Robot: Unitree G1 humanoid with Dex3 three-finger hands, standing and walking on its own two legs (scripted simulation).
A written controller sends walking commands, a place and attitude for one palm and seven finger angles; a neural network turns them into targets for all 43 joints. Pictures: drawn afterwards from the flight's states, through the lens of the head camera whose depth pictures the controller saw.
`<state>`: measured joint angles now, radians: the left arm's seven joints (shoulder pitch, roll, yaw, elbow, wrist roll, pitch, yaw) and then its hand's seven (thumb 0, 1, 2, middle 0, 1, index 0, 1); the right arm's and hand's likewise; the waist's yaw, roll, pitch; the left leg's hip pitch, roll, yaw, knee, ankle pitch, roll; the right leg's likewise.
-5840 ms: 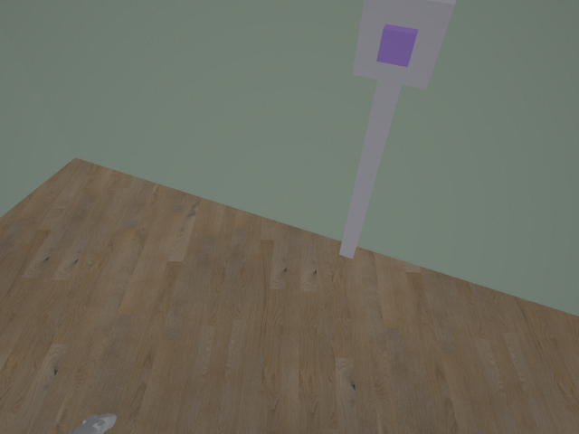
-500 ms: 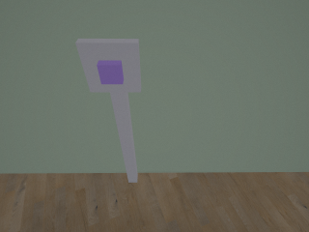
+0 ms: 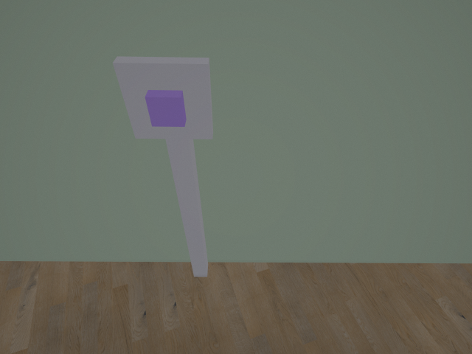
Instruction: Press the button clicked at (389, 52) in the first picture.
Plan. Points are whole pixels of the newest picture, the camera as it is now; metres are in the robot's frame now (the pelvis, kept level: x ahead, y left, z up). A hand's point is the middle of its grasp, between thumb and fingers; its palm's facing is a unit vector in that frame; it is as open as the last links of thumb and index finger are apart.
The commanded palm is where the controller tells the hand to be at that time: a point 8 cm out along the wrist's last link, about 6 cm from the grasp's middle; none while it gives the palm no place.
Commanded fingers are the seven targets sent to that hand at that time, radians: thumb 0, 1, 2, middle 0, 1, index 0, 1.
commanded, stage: shuffle to correct the standing spot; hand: left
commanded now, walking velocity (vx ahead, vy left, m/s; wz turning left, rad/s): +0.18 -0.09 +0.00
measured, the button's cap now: (167, 108) +0.56 +0.18 +0.14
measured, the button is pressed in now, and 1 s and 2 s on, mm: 0 0 0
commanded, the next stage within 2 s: come to a stop and stand still in 0.20 s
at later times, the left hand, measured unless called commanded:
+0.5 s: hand out of the picture +0.11 +0.16 -0.17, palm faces +0.03 -0.97 -0.24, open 7.2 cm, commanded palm none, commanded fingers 0.00 0.90 0.90 -0.20 -0.30 -0.20 -0.30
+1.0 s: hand out of the picture +0.06 +0.17 -0.17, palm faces +0.08 -0.98 -0.19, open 7.3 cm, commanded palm none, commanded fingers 0.00 0.90 0.90 -0.20 -0.30 -0.20 -0.30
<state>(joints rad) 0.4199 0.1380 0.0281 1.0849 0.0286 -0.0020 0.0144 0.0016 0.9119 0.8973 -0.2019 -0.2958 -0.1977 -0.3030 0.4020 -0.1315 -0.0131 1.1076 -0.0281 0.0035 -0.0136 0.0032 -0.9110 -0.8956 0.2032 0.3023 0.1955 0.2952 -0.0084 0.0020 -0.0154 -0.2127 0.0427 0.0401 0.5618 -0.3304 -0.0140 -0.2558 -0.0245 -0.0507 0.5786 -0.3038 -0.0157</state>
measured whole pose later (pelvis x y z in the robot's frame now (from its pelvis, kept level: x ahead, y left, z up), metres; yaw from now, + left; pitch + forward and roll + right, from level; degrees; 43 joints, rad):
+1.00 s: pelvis +0.04 -0.01 +0.01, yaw +1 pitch +0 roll +1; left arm 0.29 0.15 0.04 1.03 0.03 0.03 0.03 0.00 0.93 0.90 -0.20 -0.30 -0.20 -0.30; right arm 0.27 -0.15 -0.03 1.04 -0.03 0.01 -0.03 0.01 -0.94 -0.90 0.20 0.30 0.20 0.30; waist 0.01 -0.03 0.00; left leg -0.24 -0.04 0.14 0.44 -0.20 0.09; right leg -0.26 -0.06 -0.03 0.61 -0.36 0.00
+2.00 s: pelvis +0.03 -0.02 +0.00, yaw +1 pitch -1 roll -1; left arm 0.35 0.11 -0.02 1.09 0.02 -0.02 0.05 0.00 0.91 0.90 -0.20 -0.30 -0.20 -0.30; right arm 0.32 -0.14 0.00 1.06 -0.02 0.00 -0.01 0.01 -0.92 -0.90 0.20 0.30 0.19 0.30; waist -0.02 0.01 0.02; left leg -0.30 0.01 0.10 0.54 -0.22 0.05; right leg -0.21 0.00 -0.06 0.50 -0.27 -0.01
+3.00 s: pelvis +0.08 -0.04 +0.00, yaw +0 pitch -1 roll -1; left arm 0.38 0.12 -0.01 1.09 0.01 -0.02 0.04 0.00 0.91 0.90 -0.20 -0.30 -0.20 -0.30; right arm 0.28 -0.13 0.01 1.12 -0.01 -0.01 -0.04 0.01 -0.93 -0.90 0.20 0.30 0.20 0.30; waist 0.01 -0.04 0.01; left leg -0.22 0.04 0.10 0.53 -0.29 0.02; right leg -0.14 0.02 -0.07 0.47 -0.32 -0.03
